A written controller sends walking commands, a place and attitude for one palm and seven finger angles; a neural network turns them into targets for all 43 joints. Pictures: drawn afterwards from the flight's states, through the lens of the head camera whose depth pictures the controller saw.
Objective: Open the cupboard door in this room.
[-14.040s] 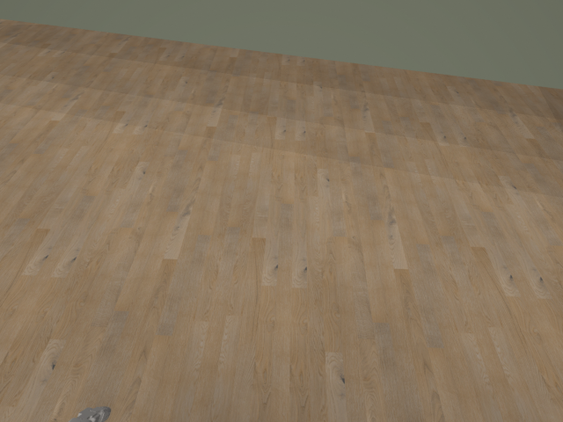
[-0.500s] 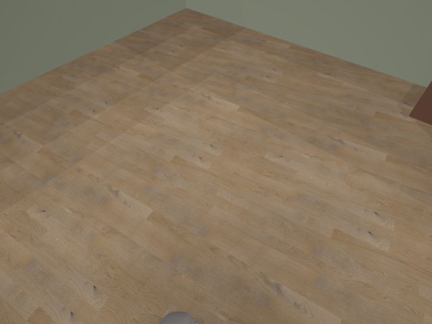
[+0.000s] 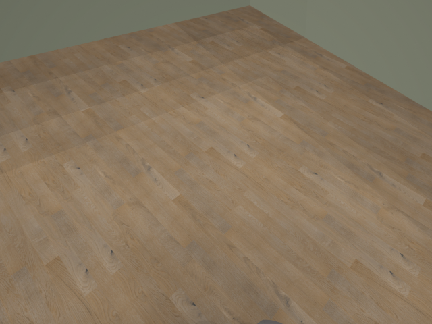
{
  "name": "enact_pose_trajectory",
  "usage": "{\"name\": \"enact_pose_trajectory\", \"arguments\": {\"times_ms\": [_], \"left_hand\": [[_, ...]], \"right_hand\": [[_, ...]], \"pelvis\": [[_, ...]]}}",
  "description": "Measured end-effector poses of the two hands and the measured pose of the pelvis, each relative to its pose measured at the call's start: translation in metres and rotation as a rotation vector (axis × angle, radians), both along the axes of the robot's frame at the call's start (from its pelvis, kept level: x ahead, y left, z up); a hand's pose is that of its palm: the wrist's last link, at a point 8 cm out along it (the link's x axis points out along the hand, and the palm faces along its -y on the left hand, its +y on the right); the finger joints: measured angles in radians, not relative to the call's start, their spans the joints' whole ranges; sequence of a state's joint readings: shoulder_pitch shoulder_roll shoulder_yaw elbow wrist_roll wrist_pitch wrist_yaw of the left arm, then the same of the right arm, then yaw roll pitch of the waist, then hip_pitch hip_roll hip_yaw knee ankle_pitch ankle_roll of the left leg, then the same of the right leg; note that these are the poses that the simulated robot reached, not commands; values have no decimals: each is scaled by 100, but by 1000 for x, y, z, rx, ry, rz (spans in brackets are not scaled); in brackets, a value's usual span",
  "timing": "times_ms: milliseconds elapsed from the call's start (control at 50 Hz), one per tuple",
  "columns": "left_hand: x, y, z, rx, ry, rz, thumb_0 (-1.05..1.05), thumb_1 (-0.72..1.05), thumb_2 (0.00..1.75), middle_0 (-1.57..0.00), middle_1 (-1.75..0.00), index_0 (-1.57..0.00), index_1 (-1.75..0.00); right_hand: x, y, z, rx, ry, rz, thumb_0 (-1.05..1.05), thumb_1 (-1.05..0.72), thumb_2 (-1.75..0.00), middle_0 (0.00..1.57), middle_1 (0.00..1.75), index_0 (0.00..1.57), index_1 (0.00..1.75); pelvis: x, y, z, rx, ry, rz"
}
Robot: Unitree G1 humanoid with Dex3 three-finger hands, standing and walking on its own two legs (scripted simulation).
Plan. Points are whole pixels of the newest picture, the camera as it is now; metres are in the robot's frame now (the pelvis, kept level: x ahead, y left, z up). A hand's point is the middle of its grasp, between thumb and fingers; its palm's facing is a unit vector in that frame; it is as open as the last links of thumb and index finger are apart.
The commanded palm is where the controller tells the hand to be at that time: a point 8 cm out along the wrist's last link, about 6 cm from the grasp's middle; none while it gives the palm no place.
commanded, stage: turn or walk to find it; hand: left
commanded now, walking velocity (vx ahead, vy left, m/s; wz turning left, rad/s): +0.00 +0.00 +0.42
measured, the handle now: out of the picture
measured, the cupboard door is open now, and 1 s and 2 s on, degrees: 0 0 0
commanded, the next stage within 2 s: none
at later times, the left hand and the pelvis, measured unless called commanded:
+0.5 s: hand out of the picture +0.00 +0.15 -0.16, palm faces +0.24 -0.93 -0.26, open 7.4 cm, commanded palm none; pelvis -0.02 -0.05 +0.00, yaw +14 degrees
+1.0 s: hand out of the picture -0.03 +0.19 -0.16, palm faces +0.43 -0.86 -0.28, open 7.4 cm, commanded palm none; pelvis -0.03 -0.04 -0.01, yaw +25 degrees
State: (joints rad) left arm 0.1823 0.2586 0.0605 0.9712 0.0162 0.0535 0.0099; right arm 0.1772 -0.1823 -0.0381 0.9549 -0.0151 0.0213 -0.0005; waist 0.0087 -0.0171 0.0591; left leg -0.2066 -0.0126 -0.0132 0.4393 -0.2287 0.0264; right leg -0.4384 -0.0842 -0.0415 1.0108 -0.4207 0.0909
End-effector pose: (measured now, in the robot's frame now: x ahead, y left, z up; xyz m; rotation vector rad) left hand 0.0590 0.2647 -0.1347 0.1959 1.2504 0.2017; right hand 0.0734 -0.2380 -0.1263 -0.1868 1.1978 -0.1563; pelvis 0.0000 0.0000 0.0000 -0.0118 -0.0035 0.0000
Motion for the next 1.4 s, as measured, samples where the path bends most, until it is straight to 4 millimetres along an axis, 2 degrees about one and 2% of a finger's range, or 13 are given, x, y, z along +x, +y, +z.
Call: {"name": "enact_pose_trajectory", "arguments": {"times_ms": [80, 180, 300, 400, 520, 680, 740, 820, 940, 1020, 1080, 1260, 1400], "left_hand": [[14, -14, 7, 11, -58, -3, 1, 91, 90, -20, -30, -19, -30], [20, -40, 13, 39, -133, -1, 1, 90, 90, -20, -30, -20, -30], [-13, -65, 21, 41, -112, 61, 1, 90, 89, -20, -30, -20, -30], [-45, -74, 18, 25, -60, 131, 1, 90, 89, -20, -30, -20, -30], [-90, -70, 6, 0, 3, 223, 1, 90, 89, -20, -30, -20, -30], [-160, -37, -24, -28, 110, 356, 1, 90, 89, -20, -30, -20, -30], [-169, -30, -20, -27, 127, 385, 1, 90, 89, -20, -30, -20, -30], [-162, -24, -9, -18, 72, 403, 1, 91, 90, -20, -30, -20, -30], [-136, -29, 3, 15, -17, 403, 1, 91, 90, -20, -30, -19, -30], [-118, -42, 9, 48, -79, 401, 1, 90, 90, -20, -30, -20, -30], [-115, -58, 13, 74, -113, 409, 1, 90, 89, -20, -30, -20, -30], [-155, -101, 18, 45, -53, 518, 1, 90, 89, -20, -30, -20, -30], [-205, -117, 3, -5, 10, 621, 1, 90, 89, -20, -30, -20, -30]], "right_hand": [[-10, -9, -9, 22, 29, 3, 0, -91, -90, 20, 30, 20, 30], [-22, -35, -32, 51, 71, 8, 0, -91, -90, 20, 30, 20, 30], [-24, -59, -34, 47, 126, 46, 1, -91, -90, 20, 30, 20, 30], [-21, -67, -29, 31, 159, 97, 1, -91, -90, 19, 30, 19, 30], [3, -52, -24, 4, 165, 189, 1, -91, -90, 19, 30, 19, 30], [56, 3, -14, -28, 8, 335, 1, -91, -90, 19, 30, 19, 30], [63, 18, -5, -27, -26, 367, 0, -91, -90, 20, 30, 20, 30], [67, 28, 0, -14, -31, 398, 0, -91, -90, 20, 30, 20, 30], [65, 22, -8, 19, -12, 415, 0, -91, -90, 20, 30, 20, 30], [64, 3, -25, 41, 24, 417, 0, -91, -90, 20, 30, 20, 30], [65, -13, -37, 46, 55, 424, 0, -91, -90, 20, 30, 20, 30], [70, -33, -29, 18, 129, 497, 1, -91, -90, 20, 30, 19, 30], [78, -13, -22, -19, 139, 592, 1, -91, -90, 19, 30, 19, 30]], "pelvis": [[-4, -11, -2, 8, 2, 34], [-8, -34, -12, 30, 6, 78], [-13, -48, -7, 40, -9, 144], [-14, -54, -2, 49, -6, 200], [-19, -48, -3, 49, 4, 256], [-32, -23, -18, 24, 9, 322], [-34, -20, -11, 12, 3, 343], [-34, -19, -4, 5, -1, 371], [-32, -30, -4, 16, -3, 413], [-28, -47, -10, 32, 2, 448], [-26, -59, -15, 35, -5, 486], [-27, -75, -3, 57, -5, 579], [-36, -72, -5, 42, 6, 645]]}}
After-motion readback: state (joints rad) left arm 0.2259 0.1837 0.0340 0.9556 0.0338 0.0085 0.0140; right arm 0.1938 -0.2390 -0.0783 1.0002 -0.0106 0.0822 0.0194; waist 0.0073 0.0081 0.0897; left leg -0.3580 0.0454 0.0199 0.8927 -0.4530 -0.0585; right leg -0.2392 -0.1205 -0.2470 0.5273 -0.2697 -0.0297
